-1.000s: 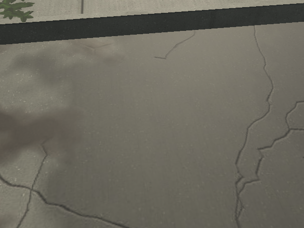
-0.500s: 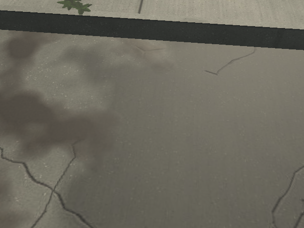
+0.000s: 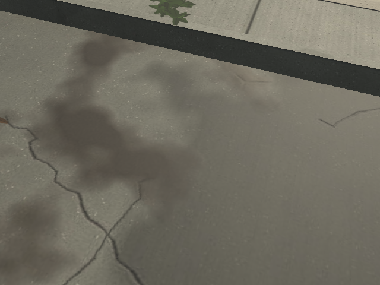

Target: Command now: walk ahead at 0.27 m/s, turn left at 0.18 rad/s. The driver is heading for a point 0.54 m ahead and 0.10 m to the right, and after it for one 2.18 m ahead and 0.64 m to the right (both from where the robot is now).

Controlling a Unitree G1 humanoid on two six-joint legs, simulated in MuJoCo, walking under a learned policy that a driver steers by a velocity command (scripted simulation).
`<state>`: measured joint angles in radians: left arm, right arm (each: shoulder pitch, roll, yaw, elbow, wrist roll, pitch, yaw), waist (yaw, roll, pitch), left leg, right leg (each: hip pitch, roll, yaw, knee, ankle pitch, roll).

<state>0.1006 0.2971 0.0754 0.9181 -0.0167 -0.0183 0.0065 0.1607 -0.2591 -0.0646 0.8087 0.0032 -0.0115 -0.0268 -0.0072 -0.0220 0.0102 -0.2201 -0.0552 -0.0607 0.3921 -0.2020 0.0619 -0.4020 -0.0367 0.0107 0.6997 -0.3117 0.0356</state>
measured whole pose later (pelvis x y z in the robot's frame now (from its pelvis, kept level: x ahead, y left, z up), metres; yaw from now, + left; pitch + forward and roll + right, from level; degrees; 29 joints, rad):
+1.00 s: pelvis +0.43 +0.01 -0.01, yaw -14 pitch +1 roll +3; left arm 0.11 0.27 0.07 0.81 -0.02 -0.03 -0.04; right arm 0.30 -0.26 -0.08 0.92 0.00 -0.09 -0.01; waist -0.06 -0.03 0.03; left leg 0.08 -0.02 0.26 0.21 -0.29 0.00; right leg -0.68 -0.12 0.01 0.73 0.01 -0.03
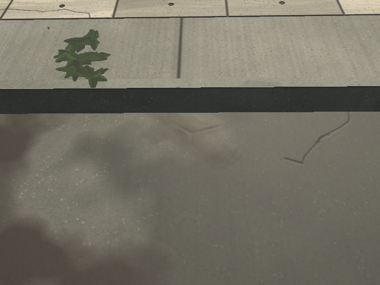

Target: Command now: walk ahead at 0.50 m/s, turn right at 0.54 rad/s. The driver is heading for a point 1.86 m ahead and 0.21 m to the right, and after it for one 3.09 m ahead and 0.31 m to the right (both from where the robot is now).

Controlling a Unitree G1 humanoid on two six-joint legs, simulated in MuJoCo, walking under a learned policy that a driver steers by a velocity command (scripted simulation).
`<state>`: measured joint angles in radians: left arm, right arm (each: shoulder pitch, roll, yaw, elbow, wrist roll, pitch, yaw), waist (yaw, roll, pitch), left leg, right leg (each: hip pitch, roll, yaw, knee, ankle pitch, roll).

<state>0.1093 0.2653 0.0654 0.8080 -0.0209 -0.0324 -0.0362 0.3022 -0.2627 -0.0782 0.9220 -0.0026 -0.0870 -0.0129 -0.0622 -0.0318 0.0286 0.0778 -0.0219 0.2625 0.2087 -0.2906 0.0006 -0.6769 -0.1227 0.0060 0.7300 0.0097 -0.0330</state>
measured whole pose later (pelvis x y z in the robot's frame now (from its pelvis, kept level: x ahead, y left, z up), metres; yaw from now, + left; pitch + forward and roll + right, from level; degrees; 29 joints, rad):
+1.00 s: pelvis +0.58 -0.09 +0.01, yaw -16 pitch +2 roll +2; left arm 0.11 0.26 0.03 0.71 0.04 -0.03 -0.04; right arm 0.36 -0.25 -0.05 0.91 -0.01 -0.08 0.04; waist -0.06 -0.05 0.03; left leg -0.04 -0.07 0.04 0.23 -0.22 0.05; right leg -0.63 -0.11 -0.01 0.67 -0.02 0.00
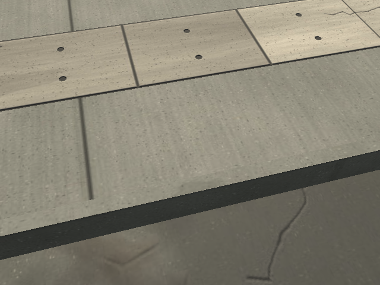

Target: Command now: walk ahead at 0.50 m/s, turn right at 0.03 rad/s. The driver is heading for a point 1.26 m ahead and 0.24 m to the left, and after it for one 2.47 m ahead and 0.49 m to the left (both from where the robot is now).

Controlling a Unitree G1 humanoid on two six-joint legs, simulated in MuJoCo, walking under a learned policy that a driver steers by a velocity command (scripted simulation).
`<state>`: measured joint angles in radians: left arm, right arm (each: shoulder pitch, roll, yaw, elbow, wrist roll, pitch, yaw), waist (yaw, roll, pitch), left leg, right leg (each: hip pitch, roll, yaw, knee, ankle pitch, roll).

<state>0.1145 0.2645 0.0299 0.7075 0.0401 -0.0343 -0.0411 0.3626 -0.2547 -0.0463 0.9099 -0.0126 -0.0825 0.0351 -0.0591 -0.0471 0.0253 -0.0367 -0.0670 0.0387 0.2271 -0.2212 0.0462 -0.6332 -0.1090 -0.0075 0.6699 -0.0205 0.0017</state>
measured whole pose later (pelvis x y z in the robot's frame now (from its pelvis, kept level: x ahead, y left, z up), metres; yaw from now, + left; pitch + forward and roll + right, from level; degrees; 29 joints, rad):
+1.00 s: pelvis +0.49 +0.07 +0.00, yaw +24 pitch +1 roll +1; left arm 0.16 0.24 0.03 0.82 0.05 0.01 0.00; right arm 0.38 -0.24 -0.04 0.91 -0.02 -0.06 -0.01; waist -0.03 -0.04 -0.01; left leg -0.08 -0.14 -0.04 0.29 -0.23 0.14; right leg -0.81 -0.11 -0.04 1.56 -0.38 0.03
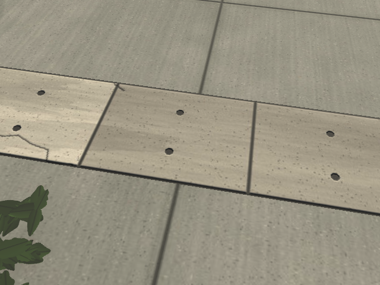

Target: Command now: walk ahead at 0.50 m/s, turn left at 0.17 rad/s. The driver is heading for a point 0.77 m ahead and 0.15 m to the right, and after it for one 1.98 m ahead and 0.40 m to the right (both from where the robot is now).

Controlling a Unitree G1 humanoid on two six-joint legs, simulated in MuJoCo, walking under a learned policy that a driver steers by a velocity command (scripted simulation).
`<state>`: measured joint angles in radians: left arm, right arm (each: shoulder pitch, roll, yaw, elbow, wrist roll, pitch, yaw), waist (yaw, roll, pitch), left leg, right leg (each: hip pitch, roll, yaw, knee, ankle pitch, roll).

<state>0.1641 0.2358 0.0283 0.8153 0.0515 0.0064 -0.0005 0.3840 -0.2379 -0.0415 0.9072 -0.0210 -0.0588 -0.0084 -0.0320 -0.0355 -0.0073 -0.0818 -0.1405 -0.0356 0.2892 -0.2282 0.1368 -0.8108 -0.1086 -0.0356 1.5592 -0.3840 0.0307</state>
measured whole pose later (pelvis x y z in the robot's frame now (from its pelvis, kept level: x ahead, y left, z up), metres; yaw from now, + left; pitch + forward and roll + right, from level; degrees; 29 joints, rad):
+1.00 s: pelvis +0.64 -0.07 +0.15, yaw -5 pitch +4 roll +1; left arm 0.33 0.27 0.04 0.90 -0.03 -0.10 -0.03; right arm 0.20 -0.24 -0.05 0.86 -0.02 -0.10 0.00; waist 0.00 -0.01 -0.02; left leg -0.36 -0.04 0.08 0.44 -0.14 0.06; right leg -0.48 0.01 0.08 1.35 -0.42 0.04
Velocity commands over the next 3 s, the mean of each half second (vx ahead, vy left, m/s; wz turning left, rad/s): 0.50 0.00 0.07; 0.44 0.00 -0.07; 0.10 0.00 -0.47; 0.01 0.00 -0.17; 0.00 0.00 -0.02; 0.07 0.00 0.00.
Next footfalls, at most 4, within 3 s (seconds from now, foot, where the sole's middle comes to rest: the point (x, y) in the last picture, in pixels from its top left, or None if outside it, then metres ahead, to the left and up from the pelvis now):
0.26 right None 0.35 -0.14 -0.62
0.84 left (185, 203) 0.74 0.01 -0.62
1.32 right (255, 187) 0.80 -0.25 -0.62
1.70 left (189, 172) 0.88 -0.01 -0.62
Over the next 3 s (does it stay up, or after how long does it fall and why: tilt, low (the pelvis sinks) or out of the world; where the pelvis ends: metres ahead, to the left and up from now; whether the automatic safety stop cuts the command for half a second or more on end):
stays up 0.82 -0.13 0.15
